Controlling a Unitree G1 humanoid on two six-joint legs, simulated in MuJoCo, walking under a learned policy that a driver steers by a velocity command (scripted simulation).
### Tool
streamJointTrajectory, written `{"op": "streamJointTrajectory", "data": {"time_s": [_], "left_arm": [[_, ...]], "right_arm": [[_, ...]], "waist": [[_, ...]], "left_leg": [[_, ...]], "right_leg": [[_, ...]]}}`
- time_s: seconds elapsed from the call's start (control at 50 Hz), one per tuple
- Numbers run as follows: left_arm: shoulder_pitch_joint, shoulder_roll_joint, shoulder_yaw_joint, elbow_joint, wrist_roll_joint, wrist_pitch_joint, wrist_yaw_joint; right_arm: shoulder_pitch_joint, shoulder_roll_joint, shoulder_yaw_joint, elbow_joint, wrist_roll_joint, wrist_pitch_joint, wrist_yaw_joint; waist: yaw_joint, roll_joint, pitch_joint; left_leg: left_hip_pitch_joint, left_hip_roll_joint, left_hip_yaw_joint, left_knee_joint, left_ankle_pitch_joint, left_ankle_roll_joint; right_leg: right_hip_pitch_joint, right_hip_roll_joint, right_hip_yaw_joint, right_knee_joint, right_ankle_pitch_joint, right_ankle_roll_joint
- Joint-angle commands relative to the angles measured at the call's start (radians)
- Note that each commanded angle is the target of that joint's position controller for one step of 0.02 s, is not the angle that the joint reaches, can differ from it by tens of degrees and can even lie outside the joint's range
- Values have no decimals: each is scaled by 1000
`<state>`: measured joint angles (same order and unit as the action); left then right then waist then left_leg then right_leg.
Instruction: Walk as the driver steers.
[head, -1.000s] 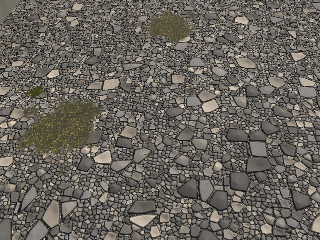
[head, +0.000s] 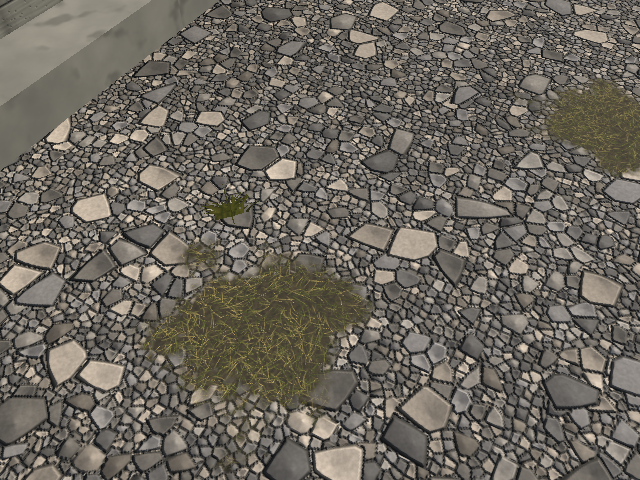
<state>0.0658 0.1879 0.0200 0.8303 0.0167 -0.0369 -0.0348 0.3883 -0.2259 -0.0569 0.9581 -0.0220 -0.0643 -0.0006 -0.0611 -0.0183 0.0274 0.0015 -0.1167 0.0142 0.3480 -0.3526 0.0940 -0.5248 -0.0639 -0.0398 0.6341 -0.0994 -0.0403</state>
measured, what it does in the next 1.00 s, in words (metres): walks ahead, turning right: right foot, then left foot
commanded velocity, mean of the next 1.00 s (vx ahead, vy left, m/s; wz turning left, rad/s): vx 0.50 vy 0.00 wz -0.50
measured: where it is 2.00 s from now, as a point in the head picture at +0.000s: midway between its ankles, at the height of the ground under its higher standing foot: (514, 304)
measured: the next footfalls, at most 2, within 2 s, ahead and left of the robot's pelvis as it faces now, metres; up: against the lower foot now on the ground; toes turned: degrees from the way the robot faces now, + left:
right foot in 0.06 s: +0.17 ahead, -0.11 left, +0.00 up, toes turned -4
left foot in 0.54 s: +0.47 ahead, +0.05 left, +0.00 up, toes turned -18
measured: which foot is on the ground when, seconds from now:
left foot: down 0.00-0.08, up 0.10-0.52, down 0.54-1.00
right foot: up 0.00-0.04, down 0.06-0.54, up 0.56-1.00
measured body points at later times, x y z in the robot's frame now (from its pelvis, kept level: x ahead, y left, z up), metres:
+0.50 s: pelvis +0.27 -0.02 +0.00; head +0.30 -0.03 +0.45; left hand +0.29 +0.25 -0.13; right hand +0.43 -0.29 -0.09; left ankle +0.43 +0.07 -0.72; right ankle +0.14 -0.11 -0.73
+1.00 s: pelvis +0.51 -0.09 +0.00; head +0.54 -0.12 +0.45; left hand +0.81 -0.02 -0.10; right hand +0.34 -0.29 -0.14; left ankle +0.43 +0.06 -0.73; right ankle +0.57 -0.24 -0.71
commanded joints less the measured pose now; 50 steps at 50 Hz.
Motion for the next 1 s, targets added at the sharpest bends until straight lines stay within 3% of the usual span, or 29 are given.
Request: {"op": "streamJointTrajectory", "data": {"time_s": [0.02,0.04,0.06,0.08,0.1,0.12,0.14,0.16,0.18,0.22,0.26,0.34,0.42,0.48,0.5,0.52,0.54,0.56,0.58,0.6,0.62,0.66,0.74,0.84,0.94,1.0], "left_arm": [[-54,72,32,-66,-1,-20,-6],[70,80,42,-27,5,-24,-2],[268,127,63,31,21,-33,5],[436,262,102,58,40,-36,16],[426,262,105,78,9,-18,9],[339,239,97,63,-7,-11,7],[269,191,85,50,-6,-9,6],[232,161,76,47,-5,-7,10],[211,143,70,51,-9,-10,16],[217,165,75,52,-8,-20,19],[245,195,86,59,-14,-26,22],[321,199,92,68,-19,-21,25],[372,211,97,67,-7,-18,27],[333,239,106,45,2,-17,34],[310,247,108,36,4,-19,35],[296,240,106,29,0,-26,32],[295,178,89,2,-12,-37,25],[391,92,72,-32,-43,-36,24],[416,168,80,-6,-14,-19,32],[355,189,84,4,0,-13,25],[300,166,80,-2,3,-13,14],[269,151,79,-7,20,6,-2],[194,126,69,-43,17,33,-20],[23,101,45,-110,16,31,-42],[-95,105,31,-161,21,27,-54],[-45,128,40,-155,28,28,-41]], "right_arm": [[78,-148,-28,1,-14,-5,-12],[54,-151,-26,1,-10,-7,-12],[18,-142,-22,-17,-2,-13,-13],[30,-84,-3,-71,35,-24,-2],[-26,-128,-18,-86,9,-32,1],[-89,-129,-18,-107,-9,-30,4],[-127,-115,-13,-116,-8,-36,10],[-130,-107,-14,-118,-6,-34,14],[-123,-104,-13,-120,-20,-21,15],[-107,-87,-6,-118,-27,4,21],[-168,-84,-3,-143,-26,15,20],[-342,-76,8,-203,-12,17,19],[-443,-82,15,-242,0,8,20],[-383,-118,4,-239,5,-5,13],[-310,-130,-1,-219,7,-12,9],[-194,-158,-14,-185,-2,-25,-1],[-40,-236,-33,-171,-26,-39,-16],[-8,-336,-53,-176,-40,-28,-22],[-61,-281,-51,-178,-26,-11,-21],[-130,-177,-26,-201,-19,-9,-15],[-169,-129,-13,-199,-17,-12,-11],[-157,-99,-2,-180,-13,-21,-16],[-85,-112,-8,-140,8,-49,-9],[-54,-115,-10,-112,3,-49,-7],[8,-154,-20,-78,5,-36,-14],[32,-196,-28,-61,2,-13,-22]], "waist": [[15,76,61],[80,59,-2],[167,41,-105],[198,-149,-245],[185,-183,-258],[152,-93,-126],[127,-22,-48],[89,-4,10],[59,-29,26],[40,-50,-5],[41,-42,1],[100,-56,13],[136,-63,13],[91,-82,-4],[53,-73,-23],[-3,-23,-77],[-63,106,-208],[-17,350,-308],[25,271,-258],[28,129,-127],[35,80,-50],[50,137,-13],[61,123,-28],[44,112,24],[20,106,56],[52,127,5]], "left_leg": [[37,325,-104,8,735,100],[23,298,-47,152,882,78],[-110,261,7,370,867,42],[-451,141,103,749,496,-26],[-672,35,18,907,-128,-31],[-764,110,-53,950,-90,-26],[-746,154,-62,886,-15,-29],[-693,183,-60,801,16,-39],[-634,199,-55,739,29,-60],[-563,191,-29,690,67,-92],[-568,190,-15,606,116,-120],[-585,182,-13,408,271,-150],[-547,151,-18,279,297,-149],[-392,132,-34,193,214,-123],[-287,116,-29,153,192,-109],[-127,123,-37,94,184,-86],[80,316,-226,41,13,-36],[289,559,-651,-81,-130,54],[200,569,-751,-102,-250,90],[75,514,-600,-109,-235,70],[-22,458,-438,-124,-71,52],[-86,384,-244,-143,168,18],[-53,384,-96,-150,455,36],[-65,359,58,-186,483,39],[4,385,151,-155,603,20],[82,393,212,37,1011,3]], "right_leg": [[58,74,-37,-78,-141,-58],[213,112,-57,-143,-117,-84],[472,68,36,-161,-81,-140],[782,-206,476,-216,-130,-277],[844,-295,758,-336,-108,-322],[750,-270,641,-328,-152,-312],[618,-233,545,-353,-117,-282],[495,-183,470,-383,-73,-241],[418,-140,411,-404,-17,-215],[352,-99,353,-419,93,-217],[320,-79,322,-438,122,-228],[348,-52,319,-439,97,-199],[402,-56,348,-384,155,-179],[386,-76,400,-308,177,-137],[363,-65,410,-248,199,-121],[324,-7,377,-103,218,-99],[233,73,281,178,96,-72],[-54,218,151,436,-443,-44],[-141,127,144,571,-431,-56],[-145,79,148,589,-332,-61],[-125,47,138,554,-259,-51],[-91,15,120,507,-210,-29],[-148,9,94,489,-136,-6],[-165,-5,38,258,36,8],[-73,18,-55,47,18,-45],[52,102,-115,-6,-127,-104]]}}
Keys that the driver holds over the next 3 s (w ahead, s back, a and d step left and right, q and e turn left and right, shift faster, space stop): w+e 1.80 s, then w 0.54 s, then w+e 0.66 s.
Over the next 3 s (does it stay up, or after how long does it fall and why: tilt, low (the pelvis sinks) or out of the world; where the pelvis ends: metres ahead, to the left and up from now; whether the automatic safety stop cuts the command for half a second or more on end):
stays up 1.08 -0.96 0.01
